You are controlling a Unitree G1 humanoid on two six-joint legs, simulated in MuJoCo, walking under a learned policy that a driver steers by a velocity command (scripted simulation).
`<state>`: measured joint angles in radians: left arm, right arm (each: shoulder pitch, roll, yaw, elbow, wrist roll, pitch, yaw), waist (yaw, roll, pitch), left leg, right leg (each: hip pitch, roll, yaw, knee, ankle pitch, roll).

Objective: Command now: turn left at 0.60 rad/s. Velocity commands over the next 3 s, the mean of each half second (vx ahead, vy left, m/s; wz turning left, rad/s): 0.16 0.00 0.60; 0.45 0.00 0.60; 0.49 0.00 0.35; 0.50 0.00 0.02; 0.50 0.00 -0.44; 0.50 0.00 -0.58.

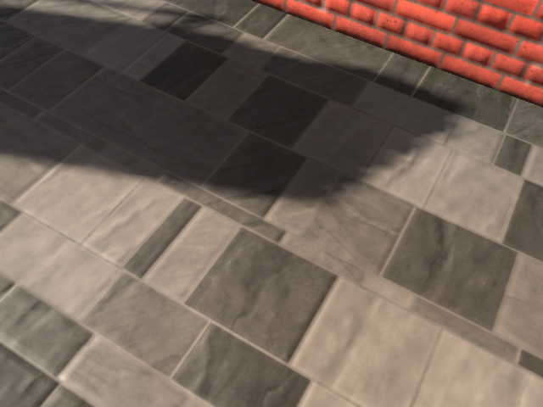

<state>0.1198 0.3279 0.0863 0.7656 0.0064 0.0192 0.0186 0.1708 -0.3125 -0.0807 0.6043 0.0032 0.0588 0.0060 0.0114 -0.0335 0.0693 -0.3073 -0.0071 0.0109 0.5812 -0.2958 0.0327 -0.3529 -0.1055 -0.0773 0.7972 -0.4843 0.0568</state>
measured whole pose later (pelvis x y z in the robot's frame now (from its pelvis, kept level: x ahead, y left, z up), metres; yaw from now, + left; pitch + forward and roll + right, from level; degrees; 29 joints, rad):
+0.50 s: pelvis +0.06 -0.01 +0.01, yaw +17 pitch +2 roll -1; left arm 0.23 0.30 0.08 0.75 0.00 -0.08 -0.01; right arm 0.26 -0.32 -0.06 0.63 0.03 0.01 -0.01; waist 0.01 0.04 -0.03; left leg -0.43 -0.08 -0.15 0.93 -0.46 0.03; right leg -0.22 0.03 0.01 0.48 -0.29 -0.02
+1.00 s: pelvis +0.25 +0.15 +0.00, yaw +36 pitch +1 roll +0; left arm 0.27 0.32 0.04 0.74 -0.01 -0.10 0.00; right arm 0.20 -0.31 -0.06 0.60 0.02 -0.04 0.04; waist 0.03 -0.01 0.08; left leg -0.40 -0.09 0.00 0.55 -0.18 0.09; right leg -0.38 -0.07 0.04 1.21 -0.38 0.00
